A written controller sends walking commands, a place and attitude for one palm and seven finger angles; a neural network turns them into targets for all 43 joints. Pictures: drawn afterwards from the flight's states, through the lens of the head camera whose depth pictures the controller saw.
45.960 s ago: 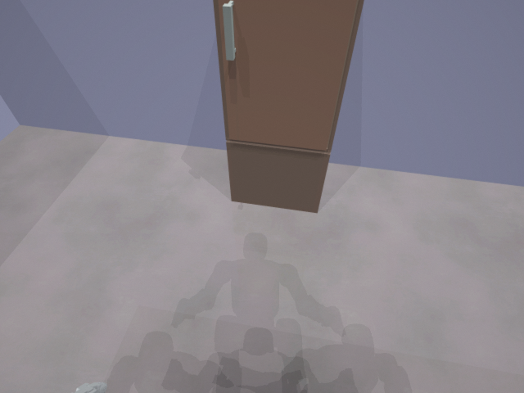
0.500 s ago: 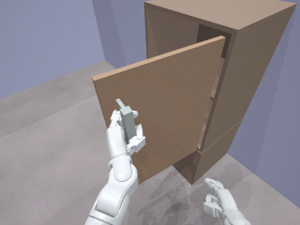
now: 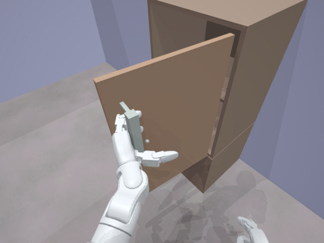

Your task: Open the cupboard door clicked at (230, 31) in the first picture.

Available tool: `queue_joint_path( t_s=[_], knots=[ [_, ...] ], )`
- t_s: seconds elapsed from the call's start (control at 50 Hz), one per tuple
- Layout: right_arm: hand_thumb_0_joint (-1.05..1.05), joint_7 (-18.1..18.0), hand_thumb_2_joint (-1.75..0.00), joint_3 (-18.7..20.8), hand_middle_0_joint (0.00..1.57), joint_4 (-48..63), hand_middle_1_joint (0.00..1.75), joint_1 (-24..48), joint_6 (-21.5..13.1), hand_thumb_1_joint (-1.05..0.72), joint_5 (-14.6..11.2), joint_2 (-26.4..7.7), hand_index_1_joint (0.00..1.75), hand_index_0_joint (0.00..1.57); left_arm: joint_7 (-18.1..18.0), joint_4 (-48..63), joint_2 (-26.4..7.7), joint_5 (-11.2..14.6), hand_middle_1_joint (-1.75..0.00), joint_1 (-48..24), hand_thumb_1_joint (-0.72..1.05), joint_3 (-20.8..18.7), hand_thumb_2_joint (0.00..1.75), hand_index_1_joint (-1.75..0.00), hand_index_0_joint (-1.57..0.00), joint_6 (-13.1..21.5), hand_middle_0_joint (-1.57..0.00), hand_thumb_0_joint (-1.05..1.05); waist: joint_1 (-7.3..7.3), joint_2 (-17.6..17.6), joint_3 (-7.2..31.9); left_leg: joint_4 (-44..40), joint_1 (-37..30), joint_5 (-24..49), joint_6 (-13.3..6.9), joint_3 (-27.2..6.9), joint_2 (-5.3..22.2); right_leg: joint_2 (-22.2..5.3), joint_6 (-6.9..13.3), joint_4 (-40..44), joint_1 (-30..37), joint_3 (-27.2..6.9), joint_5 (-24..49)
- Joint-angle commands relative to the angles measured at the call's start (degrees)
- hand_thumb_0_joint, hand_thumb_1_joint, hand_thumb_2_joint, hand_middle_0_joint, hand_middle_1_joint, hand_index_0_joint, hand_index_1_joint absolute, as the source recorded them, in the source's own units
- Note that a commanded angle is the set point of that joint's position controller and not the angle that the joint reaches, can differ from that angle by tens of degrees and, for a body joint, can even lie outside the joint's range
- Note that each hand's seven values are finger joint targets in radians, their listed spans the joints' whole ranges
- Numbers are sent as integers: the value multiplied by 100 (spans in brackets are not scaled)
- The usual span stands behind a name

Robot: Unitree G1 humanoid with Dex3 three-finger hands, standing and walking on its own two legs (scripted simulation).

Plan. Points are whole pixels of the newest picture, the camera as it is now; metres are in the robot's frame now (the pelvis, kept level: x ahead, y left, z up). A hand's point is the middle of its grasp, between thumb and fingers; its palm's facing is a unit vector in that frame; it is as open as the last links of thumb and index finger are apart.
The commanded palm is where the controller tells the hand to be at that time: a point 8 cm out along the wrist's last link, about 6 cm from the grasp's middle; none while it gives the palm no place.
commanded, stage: open thumb and fingers to let go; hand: left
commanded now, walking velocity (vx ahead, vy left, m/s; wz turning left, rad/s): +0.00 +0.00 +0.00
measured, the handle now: (131, 131) +0.36 +0.11 +0.11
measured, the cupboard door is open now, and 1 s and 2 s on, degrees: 82 85 85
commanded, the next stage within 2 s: slide the hand sideways off the handle in 0.22 s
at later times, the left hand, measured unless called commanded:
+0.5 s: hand (140, 151) +0.30 +0.07 +0.11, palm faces -0.09 -0.99 -0.08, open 15.8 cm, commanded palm +0.27 +0.11 +0.11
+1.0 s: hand (128, 167) +0.25 +0.09 +0.11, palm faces -0.04 -1.00 +0.00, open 16.2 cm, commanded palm +0.22 +0.15 +0.11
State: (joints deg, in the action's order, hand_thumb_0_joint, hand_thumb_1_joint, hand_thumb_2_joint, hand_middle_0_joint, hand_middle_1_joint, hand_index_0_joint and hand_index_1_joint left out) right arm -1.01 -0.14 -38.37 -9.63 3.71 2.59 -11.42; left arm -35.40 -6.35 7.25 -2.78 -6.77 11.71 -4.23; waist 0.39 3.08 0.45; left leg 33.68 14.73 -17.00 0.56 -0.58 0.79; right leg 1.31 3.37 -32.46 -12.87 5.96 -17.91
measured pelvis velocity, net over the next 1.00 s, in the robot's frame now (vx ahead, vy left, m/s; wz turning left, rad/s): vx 0.00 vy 0.01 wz -0.04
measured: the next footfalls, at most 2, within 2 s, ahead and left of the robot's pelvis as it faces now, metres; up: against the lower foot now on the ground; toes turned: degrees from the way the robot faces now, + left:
none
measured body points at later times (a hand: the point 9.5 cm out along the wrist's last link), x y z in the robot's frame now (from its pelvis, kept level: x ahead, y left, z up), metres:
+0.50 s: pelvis -0.01 +0.02 +0.00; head -0.03 +0.01 +0.45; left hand +0.30 +0.13 +0.11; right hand +0.17 -0.18 -0.10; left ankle +0.01 +0.13 -0.73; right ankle +0.00 -0.08 -0.73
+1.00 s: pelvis +0.00 +0.01 +0.00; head -0.02 +0.00 +0.45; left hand +0.25 +0.15 +0.11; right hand +0.18 -0.20 -0.08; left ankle +0.01 +0.13 -0.73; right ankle +0.00 -0.08 -0.73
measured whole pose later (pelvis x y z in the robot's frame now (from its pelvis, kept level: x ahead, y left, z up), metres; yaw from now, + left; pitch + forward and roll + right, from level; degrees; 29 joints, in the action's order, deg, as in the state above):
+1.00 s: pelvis +0.00 +0.01 +0.00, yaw -2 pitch -3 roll +0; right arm -0.7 -3.5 -30.9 -11.3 0.1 -0.6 -11.6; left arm -4.6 11.2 -4.5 5.4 12.4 8.6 -0.3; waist 1.3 2.5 0.5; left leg 32.7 12.9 -17.2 -0.5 2.3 0.6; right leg 1.0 2.3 -32.6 -12.4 3.1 -17.5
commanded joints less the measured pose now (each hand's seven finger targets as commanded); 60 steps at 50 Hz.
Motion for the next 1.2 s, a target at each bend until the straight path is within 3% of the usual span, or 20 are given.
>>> queue_joint_path(
  t_s=[0.0, 0.12, 0.18, 0.3, 0.32, 0.34, 0.36, 0.4, 0.44, 0.5, 0.52, 0.6, 0.62, 0.72, 0.76, 0.84, 0.92, 1.0, 1.08, 1.18],
  knots=[
    [0, -5, -90, 105, 20, 948, 30, 945, -285, -90, -24, -261, 30, 20, -31, 1096, 481, -191, -75, -1983, -50, 192, 30, -75, -22, 414, -22, 0, 81, -627, 1041, -240, -482, 941, -168, 16, -148, -313, -134, 891, -108, -514, 614],
    [0, -13, -90, 65, 20, 895, 30, 935, -216, -90, -46, -265, 30, 20, -7, 798, 485, -127, -45, -2322, -50, 146, 30, -45, -18, 371, -18, 0, 12, -900, 902, -287, -457, 871, -168, -31, -121, -281, -155, 923, -200, -462, 550],
    [0, -9, -90, 51, 20, 920, 30, 984, -189, -90, -37, -245, 30, 20, -41, 858, 496, -116, -30, -2399, -50, 119, 30, -30, -15, 343, -15, 0, 46, -737, 1061, -304, -487, 891, -159, -32, -127, -271, -133, 841, -167, -432, 567],
    [0, 51, -90, 40, 20, 955, 30, 1019, -126, -90, -57, -234, 30, 20, -72, 914, 657, -121, -30, -2410, -50, 231, 30, -30, -15, 247, -15, 0, 54, -702, 1119, -299, -464, 923, -117, -79, -71, -208, -94, 640, -240, -301, 595],
    [0, 75, -90, 4, 20, 854, 30, 532, -68, -90, -55, -428, 30, 20, 1177, 791, 232, -525, -30, -2166, -50, 1326, 30, -30, -15, 525, -15, 0, -386, -1093, 679, -419, -508, 1091, -204, -129, -81, -203, -118, 479, -402, -479, 1102],
    [0, 0, -90, 45, 20, 1036, 30, 510, -40, -90, -142, -440, 30, 20, 1824, 1171, -297, -304, -30, -2495, -50, 817, 30, -30, -15, 812, -15, 0, -223, -720, 1205, -414, -570, 1177, -209, -85, -92, -201, -75, 341, -230, -464, 1328],
    [0, -63, -90, 5, 20, 1164, 30, 518, -68, -90, -154, -434, 30, 20, 2317, 1423, -440, -193, -30, -2617, -50, 841, 30, -30, -15, 998, -15, 0, -159, -352, 1560, -373, -774, 1334, -234, -63, -118, -202, -53, 247, -74, -477, 1562],
    [0, -157, -90, -83, 20, 1253, 30, 508, -188, -90, -271, -430, 30, 20, 3182, 1230, -526, 246, -30, -2568, -50, 807, 30, -30, -15, 1124, -15, 0, -253, -363, 1446, -345, -843, 1204, -240, -111, -111, -173, -45, 279, -153, -385, 1474],
    [0, -202, -90, -156, 20, 1387, 30, 646, -349, -90, -392, -419, 30, 20, 3494, 1107, -276, 850, -30, -2272, -50, 633, 30, -30, -15, 1036, -15, 0, -170, -349, 1122, -476, -714, 840, -175, -199, -71, -101, -62, 358, -261, -260, 1016],
    [0, -164, -90, -159, 20, 1427, 30, 746, -555, -90, -433, -463, 30, 20, 3278, 1180, -387, 1220, -30, -1700, -50, 80, 30, -30, -15, 873, -15, 0, 59, -781, 983, -635, -471, 473, -129, -259, -33, -51, -112, 445, -251, -166, 519],
    [0, -120, -90, -161, 20, 1433, 30, 726, -594, -90, -419, -469, 30, 20, 3156, 1214, -494, 1199, -30, -1442, -50, -63, 30, -30, -15, 854, -15, 0, 157, -786, 954, -681, -403, 482, -108, -256, -30, -53, -103, 433, -176, -156, 480],
    [0, 27, -90, -108, 20, 1523, 30, 671, -623, -90, -382, -474, 30, 20, 2831, 1770, -670, 820, -30, -1018, -50, -84, 30, -30, -15, 858, -15, 0, 163, -639, 937, -658, -386, 548, -119, -133, 2, -69, -107, 416, -200, -234, 508],
    [0, 36, -90, -103, 20, 1505, 30, 656, -593, -90, -373, -500, 30, 20, 2774, 1742, -917, 739, -30, -893, -50, -273, 30, -30, -15, 840, -15, 0, 209, -561, 864, -692, -327, 486, -103, -114, 14, -74, -89, 428, -167, -255, 430],
    [0, 6, -90, -126, 20, 1622, 30, 751, -509, -90, -348, -467, 30, 20, 2696, 2209, -1156, 638, -30, -549, -50, -443, 30, -30, -15, 753, -15, 0, 234, -434, 775, -684, -326, 458, -154, 24, -15, -94, -96, 596, -55, -381, 378],
    [0, -5, -90, -135, 20, 1655, 30, 762, -518, -90, -344, -448, 30, 20, 2739, 2429, -1116, 661, -30, -375, -50, -409, 30, -30, -15, 737, -15, 0, 205, -343, 816, -668, -413, 550, -155, 44, -12, -87, -104, 587, -48, -381, 512],
    [0, -29, -90, -132, 20, 1684, 30, 758, -562, -90, -349, -459, 30, 20, 2891, 2693, -1237, 803, -30, 293, -50, -573, 30, -30, -15, 742, -15, 0, 196, -572, 764, -627, -411, 656, -175, 95, -19, -90, -141, 666, 41, -416, 712],
    [0, -17, -90, -114, 20, 1725, 30, 679, -670, -90, -350, -466, 30, 20, 3023, 3173, -1368, 800, -30, 890, -50, -624, 30, -30, -15, 799, -15, 0, 203, -327, 805, -539, -473, 931, -174, 107, -29, -86, -133, 567, 82, -416, 1110],
    [0, -38, -90, -121, 20, 1783, 30, 627, -781, -90, -352, -492, 30, 20, 3244, 3388, -1372, 869, -30, 1224, -50, -577, 30, -30, -15, 831, -15, 0, 120, -503, 641, -454, -396, 864, -204, 94, -55, -95, -191, 541, -59, -410, 1177],
    [0, -132, -90, -110, 20, 1734, 30, 583, -930, -90, -345, -521, 30, 20, 3451, 3474, -1714, 981, -30, 1258, -50, -939, 30, -30, -15, 910, -15, 0, 112, -656, 733, -343, -376, 839, -241, 85, -104, -134, -233, 610, -16, -536, 1173],
    [0, -171, -90, -121, 20, 1710, 30, 535, -1123, -90, -376, -534, 30, 20, 3775, 3503, -1820, 1202, -30, 1663, -50, -1158, 30, -30, -15, 1023, -15, 0, 151, -400, 719, -277, -252, 916, -225, 89, -132, -167, -263, 539, 23, -552, 1418]
  ],
)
